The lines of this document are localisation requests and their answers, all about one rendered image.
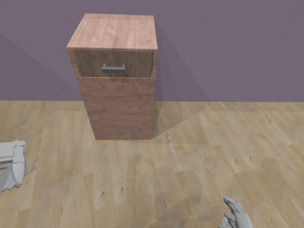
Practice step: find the right robot hand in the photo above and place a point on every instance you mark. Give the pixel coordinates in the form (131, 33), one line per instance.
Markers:
(240, 219)

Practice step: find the cabinet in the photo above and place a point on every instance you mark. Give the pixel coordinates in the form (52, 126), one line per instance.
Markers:
(118, 108)

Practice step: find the handle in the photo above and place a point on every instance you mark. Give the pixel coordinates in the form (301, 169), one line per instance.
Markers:
(113, 69)

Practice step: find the drawer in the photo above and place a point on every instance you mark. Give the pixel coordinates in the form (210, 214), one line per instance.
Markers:
(137, 63)

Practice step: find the left robot hand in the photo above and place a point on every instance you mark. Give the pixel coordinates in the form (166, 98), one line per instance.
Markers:
(12, 159)

